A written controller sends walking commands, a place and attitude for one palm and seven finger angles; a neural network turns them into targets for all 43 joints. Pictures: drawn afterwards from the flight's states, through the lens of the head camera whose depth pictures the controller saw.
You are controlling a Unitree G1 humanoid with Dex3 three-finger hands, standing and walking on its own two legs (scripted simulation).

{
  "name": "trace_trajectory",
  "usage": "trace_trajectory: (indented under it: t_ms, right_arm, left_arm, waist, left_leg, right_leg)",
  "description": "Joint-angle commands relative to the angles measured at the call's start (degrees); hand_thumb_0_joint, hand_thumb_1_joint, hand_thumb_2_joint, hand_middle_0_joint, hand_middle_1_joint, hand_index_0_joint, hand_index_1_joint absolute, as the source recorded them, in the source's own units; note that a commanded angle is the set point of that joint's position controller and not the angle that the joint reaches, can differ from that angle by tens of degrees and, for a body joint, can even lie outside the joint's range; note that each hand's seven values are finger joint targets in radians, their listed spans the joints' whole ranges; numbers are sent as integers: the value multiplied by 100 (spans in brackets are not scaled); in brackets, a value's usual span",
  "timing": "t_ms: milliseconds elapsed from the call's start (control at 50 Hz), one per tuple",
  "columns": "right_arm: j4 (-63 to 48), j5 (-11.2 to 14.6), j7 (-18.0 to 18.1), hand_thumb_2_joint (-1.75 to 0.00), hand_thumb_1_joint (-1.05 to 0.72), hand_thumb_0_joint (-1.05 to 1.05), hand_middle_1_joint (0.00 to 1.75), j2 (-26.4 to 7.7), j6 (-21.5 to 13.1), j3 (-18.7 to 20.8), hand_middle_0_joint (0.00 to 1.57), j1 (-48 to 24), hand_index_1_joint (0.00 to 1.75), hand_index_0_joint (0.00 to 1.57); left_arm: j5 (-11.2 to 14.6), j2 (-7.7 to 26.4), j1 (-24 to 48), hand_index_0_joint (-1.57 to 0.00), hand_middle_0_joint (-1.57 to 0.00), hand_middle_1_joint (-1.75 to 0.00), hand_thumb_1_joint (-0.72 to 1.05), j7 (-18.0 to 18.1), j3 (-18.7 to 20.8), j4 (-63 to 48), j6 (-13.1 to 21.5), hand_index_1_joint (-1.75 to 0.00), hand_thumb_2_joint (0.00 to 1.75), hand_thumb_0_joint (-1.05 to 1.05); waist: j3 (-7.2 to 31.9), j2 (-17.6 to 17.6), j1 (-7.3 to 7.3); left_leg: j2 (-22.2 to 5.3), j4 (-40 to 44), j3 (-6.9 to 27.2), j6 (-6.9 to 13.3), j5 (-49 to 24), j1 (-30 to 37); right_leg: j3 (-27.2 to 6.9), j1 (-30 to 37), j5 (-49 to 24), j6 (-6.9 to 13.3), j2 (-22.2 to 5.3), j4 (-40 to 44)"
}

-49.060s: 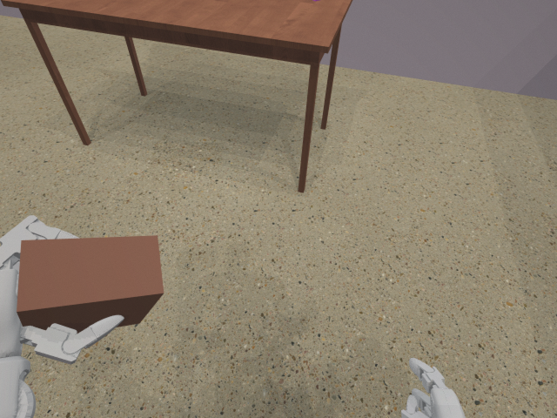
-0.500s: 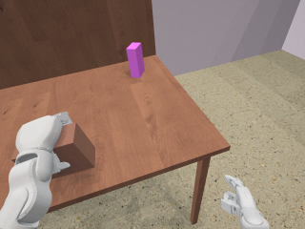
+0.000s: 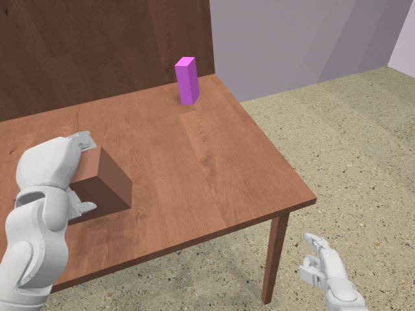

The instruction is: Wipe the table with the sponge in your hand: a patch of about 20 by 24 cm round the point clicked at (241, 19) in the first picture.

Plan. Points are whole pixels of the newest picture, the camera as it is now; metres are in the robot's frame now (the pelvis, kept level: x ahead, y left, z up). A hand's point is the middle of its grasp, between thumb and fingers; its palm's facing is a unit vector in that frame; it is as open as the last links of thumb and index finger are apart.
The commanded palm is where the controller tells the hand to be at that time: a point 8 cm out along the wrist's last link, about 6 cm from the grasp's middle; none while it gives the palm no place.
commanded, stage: lift the sponge slowly off the table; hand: left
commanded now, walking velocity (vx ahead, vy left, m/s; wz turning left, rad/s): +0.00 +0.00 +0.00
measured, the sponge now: (86, 194) +0.25 +0.28 +0.14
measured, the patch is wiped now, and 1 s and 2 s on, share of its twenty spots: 1.00 1.00 1.00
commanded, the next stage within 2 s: bring the sponge back beside the body in 0.06 s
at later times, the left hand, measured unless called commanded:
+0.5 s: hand (74, 185) +0.23 +0.27 +0.18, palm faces +0.25 -0.18 -0.95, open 10.2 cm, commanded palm +0.19 +0.27 +0.25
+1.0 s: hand (60, 204) +0.20 +0.28 +0.17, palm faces +0.22 -0.16 -0.96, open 10.2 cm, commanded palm +0.16 +0.28 +0.24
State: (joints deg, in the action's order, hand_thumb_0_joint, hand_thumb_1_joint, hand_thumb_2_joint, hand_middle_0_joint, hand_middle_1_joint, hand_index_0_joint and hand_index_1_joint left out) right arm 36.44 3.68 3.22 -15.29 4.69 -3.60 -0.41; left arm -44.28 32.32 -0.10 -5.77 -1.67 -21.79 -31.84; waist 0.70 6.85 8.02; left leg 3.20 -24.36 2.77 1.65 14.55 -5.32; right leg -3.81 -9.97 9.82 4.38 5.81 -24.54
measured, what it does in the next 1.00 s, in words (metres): stands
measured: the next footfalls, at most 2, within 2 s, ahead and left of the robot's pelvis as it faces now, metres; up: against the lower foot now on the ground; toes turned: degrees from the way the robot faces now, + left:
none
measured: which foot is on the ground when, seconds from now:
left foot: down 0.00-1.00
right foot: down 0.00-1.00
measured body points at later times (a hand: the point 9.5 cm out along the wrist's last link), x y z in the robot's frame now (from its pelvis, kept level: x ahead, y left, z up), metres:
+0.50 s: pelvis +0.01 +0.00 +0.00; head -0.02 -0.05 +0.45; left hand +0.22 +0.28 +0.23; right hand +0.27 -0.19 -0.07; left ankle -0.01 +0.11 -0.74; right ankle +0.04 -0.07 -0.74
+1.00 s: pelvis +0.00 +0.00 +0.00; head -0.03 -0.04 +0.44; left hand +0.18 +0.28 +0.22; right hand +0.26 -0.18 -0.06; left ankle -0.01 +0.11 -0.74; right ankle +0.04 -0.07 -0.74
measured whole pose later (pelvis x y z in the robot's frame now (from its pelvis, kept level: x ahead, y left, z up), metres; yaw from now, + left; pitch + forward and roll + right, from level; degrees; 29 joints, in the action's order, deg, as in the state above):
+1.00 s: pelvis +0.00 +0.00 +0.00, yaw +0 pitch -5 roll +0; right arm 35.3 3.2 2.4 -15.3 5.2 -3.5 0.5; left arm -42.7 33.3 -12.4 -5.4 1.7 -29.8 -30.5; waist 0.8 6.7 8.4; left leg 3.0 -25.8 2.7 1.9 15.3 -5.2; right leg -3.9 -9.4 10.0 4.1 6.1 -24.9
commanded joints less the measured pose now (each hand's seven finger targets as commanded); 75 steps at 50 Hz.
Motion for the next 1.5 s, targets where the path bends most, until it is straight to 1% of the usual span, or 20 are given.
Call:
trace_trajectory:
  t_ms: [0,120,160,220,280,360,420,480,620,680,720,780,820,980,1020,1060,1220,1360,1420,1480]
  right_arm:
    - [-1106,8,17,-90,-90,0,30,-463,-277,141,20,-1431,30,20]
    - [-1214,22,-43,-90,-90,0,30,-436,-283,107,20,-1608,30,20]
    - [-1154,-10,-50,-90,-90,0,30,-448,-243,114,20,-1407,30,20]
    - [-1247,1,-89,-90,-90,0,30,-446,-192,103,20,-1580,30,20]
    - [-1240,-24,-121,-90,-90,0,30,-447,-138,137,20,-1407,30,20]
    - [-1221,7,-97,-90,-90,0,30,-459,-144,128,20,-1371,30,20]
    - [-1315,40,-86,-90,-90,0,30,-442,-219,126,20,-1585,30,20]
    - [-1220,-19,-51,-90,-90,0,30,-485,-203,160,20,-1333,30,20]
    - [-1284,2,-69,-90,-90,0,30,-442,-281,133,20,-1564,30,20]
    - [-1200,-47,-71,-90,-90,0,30,-478,-212,154,20,-1311,30,20]
    - [-1277,-4,-86,-90,-90,0,30,-449,-253,129,20,-1557,30,20]
    - [-1214,-56,-92,-90,-90,0,30,-487,-197,168,20,-1328,30,20]
    - [-1292,4,-112,-90,-90,0,30,-449,-250,144,20,-1585,30,20]
    - [-1211,-70,-38,-90,-90,0,30,-479,-274,184,20,-1291,30,20]
    - [-1287,-25,-54,-90,-90,0,30,-446,-336,153,20,-1554,30,20]
    - [-1202,-67,-51,-90,-90,0,30,-460,-318,181,20,-1308,30,20]
    - [-1253,-58,-74,-90,-90,0,30,-464,-369,185,20,-1510,30,20]
    - [-1170,-100,-58,-90,-90,0,30,-472,-378,206,20,-1256,30,20]
    - [-1265,-58,-33,-90,-90,0,30,-454,-430,192,20,-1499,30,20]
    - [-1155,-107,-22,-90,-90,0,30,-487,-393,225,20,-1235,30,20]
  left_arm:
    - [-228,1183,1609,-120,-120,-160,10,210,756,-947,79,-160,130,0]
    - [-232,1321,1487,-120,-120,-160,10,222,947,-1367,29,-160,130,0]
    - [-244,1274,1439,-120,-120,-160,10,242,932,-1143,15,-160,130,0]
    - [-215,1410,1266,-120,-120,-160,10,260,1091,-1533,11,-160,130,0]
    - [-148,1247,897,-120,-120,-160,10,268,1021,-1545,25,-160,130,0]
    - [-127,1283,899,-120,-120,-160,10,282,1043,-1442,-3,-160,130,0]
    - [-140,1277,908,-120,-120,-160,10,283,1010,-1836,24,-160,130,0]
    - [-143,1293,692,-120,-120,-160,10,282,1025,-1494,30,-160,130,0]
    - [-163,1446,572,-120,-120,-160,10,293,1202,-1901,121,-160,130,0]
    - [-127,1398,343,-120,-120,-160,10,287,1197,-1569,149,-160,130,0]
    - [-119,1504,360,-120,-120,-160,10,300,1321,-1837,155,-160,130,0]
    - [-95,1437,40,-120,-120,-160,10,284,1304,-1636,181,-160,130,0]
    - [-81,1436,119,-120,-120,-160,10,281,1308,-2024,200,-160,130,0]
    - [-130,1391,2,-120,-120,-160,10,321,1248,-1747,331,-160,130,0]
    - [-116,1466,19,-120,-120,-160,10,340,1352,-2003,369,-160,130,0]
    - [-135,1399,-87,-120,-120,-160,10,347,1300,-1786,409,-160,130,0]
    - [-87,1464,-422,-120,-120,-160,10,369,1469,-2044,500,-160,130,0]
    - [-88,1393,-574,-120,-120,-160,10,423,1448,-1872,576,-160,130,0]
    - [-93,1449,-331,-120,-120,-160,10,428,1448,-2205,610,-160,130,0]
    - [-92,1356,-471,-120,-120,-160,10,432,1384,-1822,606,-160,130,0]
  waist:
    - [947,-345,-45]
    - [1203,-226,25]
    - [1086,-472,-11]
    - [1202,-226,42]
    - [1157,-341,43]
    - [926,-464,-38]
    - [1105,-143,0]
    - [918,-393,-26]
    - [1004,-125,36]
    - [860,-396,8]
    - [920,-182,31]
    - [888,-429,28]
    - [958,-129,21]
    - [702,-291,7]
    - [768,-83,38]
    - [689,-326,15]
    - [717,-185,54]
    - [552,-322,24]
    - [630,-2,34]
    - [482,-306,36]
  left_leg:
    - [-111,403,258,121,-910,-381]
    - [-120,388,288,132,-1087,-351]
    - [-130,378,261,114,-1178,-434]
    - [-119,362,281,119,-1220,-380]
    - [-115,294,250,119,-1386,-393]
    - [-131,260,259,122,-1203,-402]
    - [-119,261,310,148,-1204,-259]
    - [-115,217,269,146,-1192,-361]
    - [-122,251,342,152,-1166,-291]
    - [-131,242,293,134,-1147,-408]
    - [-124,225,327,136,-1093,-357]
    - [-126,176,287,133,-1203,-428]
    - [-130,188,337,138,-1170,-318]
    - [-150,262,326,144,-878,-403]
    - [-140,262,375,146,-796,-372]
    - [-146,275,350,138,-853,-431]
    - [-157,253,389,147,-745,-409]
    - [-178,282,377,131,-656,-489]
    - [-172,319,410,159,-502,-387]
    - [-179,344,381,139,-588,-456]
  right_leg:
    - [-619,688,-144,61,-428,456]
    - [-794,871,-381,121,-358,349]
    - [-638,871,-489,92,-392,326]
    - [-813,921,-565,130,-351,301]
    - [-671,953,-780,97,-397,254]
    - [-721,718,-498,73,-393,341]
    - [-856,732,-476,123,-338,333]
    - [-725,725,-499,66,-411,360]
    - [-914,751,-419,124,-349,357]
    - [-731,749,-413,63,-411,373]
    - [-964,717,-321,117,-356,400]
    - [-767,778,-532,57,-419,350]
    - [-950,719,-454,111,-350,368]
    - [-706,580,25,56,-400,453]
    - [-942,587,165,112,-343,483]
    - [-723,616,89,64,-388,447]
    - [-931,575,212,102,-329,484]
    - [-715,528,333,59,-362,492]
    - [-925,508,484,94,-314,536]
    - [-695,510,354,56,-360,531]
